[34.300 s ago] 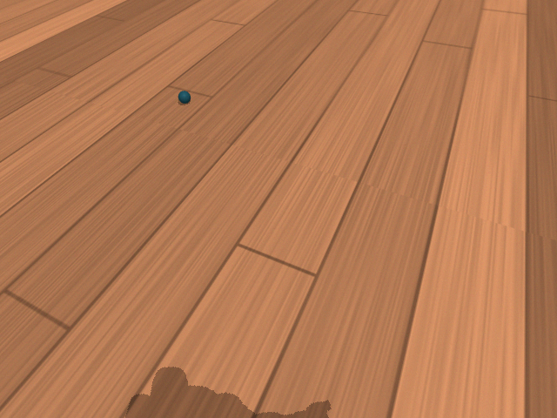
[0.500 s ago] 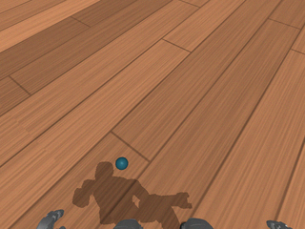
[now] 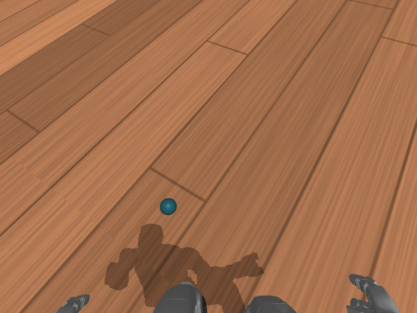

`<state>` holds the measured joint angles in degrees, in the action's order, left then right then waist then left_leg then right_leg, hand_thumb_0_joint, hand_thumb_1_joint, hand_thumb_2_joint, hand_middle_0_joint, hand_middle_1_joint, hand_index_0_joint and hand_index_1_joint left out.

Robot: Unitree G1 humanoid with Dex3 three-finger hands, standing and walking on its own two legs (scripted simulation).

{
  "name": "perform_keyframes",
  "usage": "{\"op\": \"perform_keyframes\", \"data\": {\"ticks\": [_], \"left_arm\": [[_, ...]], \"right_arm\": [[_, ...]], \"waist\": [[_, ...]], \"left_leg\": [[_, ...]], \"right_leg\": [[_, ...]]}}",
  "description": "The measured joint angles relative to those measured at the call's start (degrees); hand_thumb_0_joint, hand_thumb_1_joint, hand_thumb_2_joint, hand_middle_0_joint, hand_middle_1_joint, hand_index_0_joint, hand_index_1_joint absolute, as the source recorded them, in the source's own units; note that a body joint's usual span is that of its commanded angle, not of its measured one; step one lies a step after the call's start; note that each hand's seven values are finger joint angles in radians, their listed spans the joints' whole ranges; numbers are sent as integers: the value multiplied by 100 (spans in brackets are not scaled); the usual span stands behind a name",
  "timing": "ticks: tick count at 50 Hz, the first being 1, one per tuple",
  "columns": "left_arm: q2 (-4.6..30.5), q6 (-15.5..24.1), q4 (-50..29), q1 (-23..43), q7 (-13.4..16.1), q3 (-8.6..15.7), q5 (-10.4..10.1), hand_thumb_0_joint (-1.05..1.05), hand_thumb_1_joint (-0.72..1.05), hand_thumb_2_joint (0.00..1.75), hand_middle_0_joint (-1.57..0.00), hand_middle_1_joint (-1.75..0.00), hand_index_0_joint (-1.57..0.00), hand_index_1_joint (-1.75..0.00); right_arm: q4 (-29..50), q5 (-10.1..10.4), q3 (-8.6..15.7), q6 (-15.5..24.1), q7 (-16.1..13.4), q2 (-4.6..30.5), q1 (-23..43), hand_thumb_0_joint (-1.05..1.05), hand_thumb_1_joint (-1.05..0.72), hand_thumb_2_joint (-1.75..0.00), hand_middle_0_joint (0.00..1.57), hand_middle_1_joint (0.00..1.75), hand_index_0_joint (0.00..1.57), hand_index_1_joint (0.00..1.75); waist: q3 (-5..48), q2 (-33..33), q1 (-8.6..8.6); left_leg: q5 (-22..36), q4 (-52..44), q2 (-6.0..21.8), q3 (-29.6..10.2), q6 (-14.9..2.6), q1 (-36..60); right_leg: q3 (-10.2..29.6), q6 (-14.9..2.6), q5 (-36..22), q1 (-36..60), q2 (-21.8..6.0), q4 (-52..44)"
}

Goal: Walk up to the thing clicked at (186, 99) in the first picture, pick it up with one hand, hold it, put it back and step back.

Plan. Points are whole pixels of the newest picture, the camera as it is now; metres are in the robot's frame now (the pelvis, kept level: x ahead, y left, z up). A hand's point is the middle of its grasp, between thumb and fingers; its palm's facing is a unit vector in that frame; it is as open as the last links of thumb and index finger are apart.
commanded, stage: step back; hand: left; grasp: from above
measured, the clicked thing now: (168, 206) +0.58 +0.25 -0.71
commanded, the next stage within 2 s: none
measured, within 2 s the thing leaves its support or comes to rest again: neither
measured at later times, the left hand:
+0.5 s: hand out of the picture -0.03 +0.28 -0.14, palm faces +0.07 -0.94 -0.34, open 7.4 cm
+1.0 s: hand out of the picture -0.22 +0.23 -0.11, palm faces +0.01 -0.90 -0.44, open 7.4 cm
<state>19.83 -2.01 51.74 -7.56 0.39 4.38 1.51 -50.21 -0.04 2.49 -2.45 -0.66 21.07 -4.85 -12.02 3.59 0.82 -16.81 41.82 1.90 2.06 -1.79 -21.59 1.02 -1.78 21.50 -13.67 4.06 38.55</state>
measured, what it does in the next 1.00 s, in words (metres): walks backwards: left foot, then right foot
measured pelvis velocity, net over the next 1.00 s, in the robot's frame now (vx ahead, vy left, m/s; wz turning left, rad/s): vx -0.29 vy -0.04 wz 0.01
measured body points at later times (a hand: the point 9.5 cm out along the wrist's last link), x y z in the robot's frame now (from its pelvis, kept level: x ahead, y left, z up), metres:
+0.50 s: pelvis -0.13 +0.01 +0.01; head -0.08 +0.04 +0.46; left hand -0.03 +0.33 -0.11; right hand -0.03 -0.29 -0.10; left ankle -0.12 +0.13 -0.72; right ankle -0.10 -0.12 -0.65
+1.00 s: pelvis -0.29 -0.04 +0.02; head -0.25 -0.07 +0.46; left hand -0.22 +0.27 -0.08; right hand -0.20 -0.36 -0.12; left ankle -0.32 +0.11 -0.64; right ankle -0.27 -0.16 -0.72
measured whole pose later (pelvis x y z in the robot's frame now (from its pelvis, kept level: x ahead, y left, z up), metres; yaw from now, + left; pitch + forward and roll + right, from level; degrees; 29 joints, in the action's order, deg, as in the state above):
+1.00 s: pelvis -0.29 -0.04 +0.02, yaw +1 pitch -1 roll +2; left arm 19.8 -2.6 47.8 -12.5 0.1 4.4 2.5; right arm -49.9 0.1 2.7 -2.8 -1.4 23.7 -10.7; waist -6.9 1.7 -1.1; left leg -26.3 64.1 -6.8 -8.4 0.9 -26.4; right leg 1.9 -0.9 16.3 -17.3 -1.5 34.5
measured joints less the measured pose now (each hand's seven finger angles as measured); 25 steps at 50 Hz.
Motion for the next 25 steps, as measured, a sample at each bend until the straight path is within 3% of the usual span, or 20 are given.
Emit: {"op": "perform_keyframes", "data": {"ticks": [3,6,8,13,17,20,23,25], "left_arm": [[4,19,-131,-160,-51,-30,21,0,90,89,-21,-30,-21,-30],[-42,10,-244,-225,-20,-18,6,0,90,89,-21,-30,-21,-30],[-69,1,-334,-185,-9,-14,15,1,90,89,-21,-30,-21,-30],[-94,34,-677,20,45,-47,52,0,90,89,-21,-30,-21,-30],[4,-13,-866,174,27,-70,13,0,90,89,-21,-30,-21,-30],[177,-120,-804,235,4,-37,-36,0,90,89,-21,-30,-21,-30],[176,-225,-589,135,22,14,-34,0,90,89,-21,-30,-21,-30],[197,-239,-519,35,9,43,-65,0,90,89,-21,-30,-21,-30]], "right_arm": [[-107,33,6,-96,-32,-41,-32,0,-90,-89,21,30,20,30],[-113,81,-19,-58,-21,35,-111,0,-90,-89,21,30,20,30],[-77,82,-28,-12,-48,126,-198,0,-90,-89,21,30,20,30],[-51,48,-4,21,-102,290,-347,0,-90,-89,21,30,20,30],[-54,-19,10,60,-68,242,-406,0,-91,-89,21,30,20,30],[-98,-115,13,89,-7,14,-364,0,-91,-89,21,30,20,30],[-58,-187,-58,110,90,-72,-458,0,-90,-89,21,30,20,30],[-58,-217,-88,105,79,-117,-505,0,-90,-89,21,30,20,30]], "waist": [[179,-183,-161],[291,-295,-215],[340,-277,-204],[224,-197,-163],[112,-281,-109],[-15,-704,-177],[122,-615,-42],[237,-569,-33]], "left_leg": [[-1175,1231,-516,-501,121,-305],[-1253,2234,-898,-937,185,-435],[-1166,2472,-954,-1108,238,-410],[-1243,1463,-655,-967,347,88],[-819,-99,-361,-599,258,625],[-315,-461,-522,-352,130,768],[-217,-412,-345,-487,64,606],[-13,-619,-223,-544,77,560]], "right_leg": [[128,-101,-114,-129,-152,-19],[207,-84,-445,-178,-302,-397],[166,-65,-636,-268,-340,-582],[-51,-27,-878,-524,-386,-606],[-251,46,-880,-830,-462,-227],[-13,101,-713,-1033,-593,149],[401,102,632,-1311,-22,1482],[600,88,768,-1418,259,2432]]}}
